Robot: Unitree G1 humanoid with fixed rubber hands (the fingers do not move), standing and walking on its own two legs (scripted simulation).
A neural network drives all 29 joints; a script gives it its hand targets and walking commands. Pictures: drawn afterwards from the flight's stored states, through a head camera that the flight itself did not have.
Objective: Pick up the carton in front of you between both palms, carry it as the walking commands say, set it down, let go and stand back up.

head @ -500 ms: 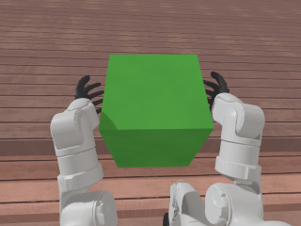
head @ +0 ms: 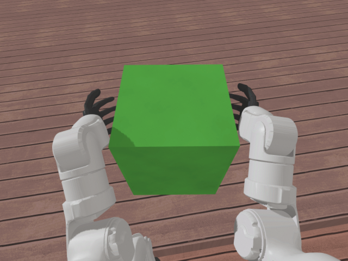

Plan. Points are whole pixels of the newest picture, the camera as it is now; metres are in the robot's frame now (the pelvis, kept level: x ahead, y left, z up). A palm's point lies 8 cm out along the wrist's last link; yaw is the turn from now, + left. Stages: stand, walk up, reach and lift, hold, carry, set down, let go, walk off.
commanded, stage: carry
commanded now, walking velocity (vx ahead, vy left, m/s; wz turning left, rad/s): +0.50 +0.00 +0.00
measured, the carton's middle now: (174, 135) +0.38 -0.05 +0.08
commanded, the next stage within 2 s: none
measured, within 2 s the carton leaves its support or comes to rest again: neither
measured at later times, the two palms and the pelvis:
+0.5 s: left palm out of the picture +0.67 +0.11 +0.32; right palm out of the picture +0.72 -0.20 +0.32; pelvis +0.34 -0.08 +0.15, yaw +0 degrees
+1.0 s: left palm out of the picture +0.97 +0.10 +0.42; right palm out of the picture +0.95 -0.21 +0.43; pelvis +0.62 -0.03 +0.24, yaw -1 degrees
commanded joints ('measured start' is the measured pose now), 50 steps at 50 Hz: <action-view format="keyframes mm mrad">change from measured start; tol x64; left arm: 1 -607 -691 -491 -57 -45 -7 -14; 50 -575 -731 -560 53 -125 7 39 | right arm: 1 -867 902 725 -249 410 -78 77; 50 -586 708 500 -9 211 -50 26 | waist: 1 78 17 -552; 50 99 51 -404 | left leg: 1 754 262 -770 -677 87 135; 14 716 224 -188 -1176 145 25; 19 726 159 75 -383 1598 -64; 21 333 -107 -89 407 151 -188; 23 198 -55 -393 754 93 -102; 50 830 340 -535 -861 130 37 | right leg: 1 -538 135 92 901 -41 -71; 11 -1316 33 -76 1033 -480 -143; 19 38 253 -383 -157 -112 -147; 22 280 -204 776 -593 275 -463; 50 -480 21 -52 147 -178 -24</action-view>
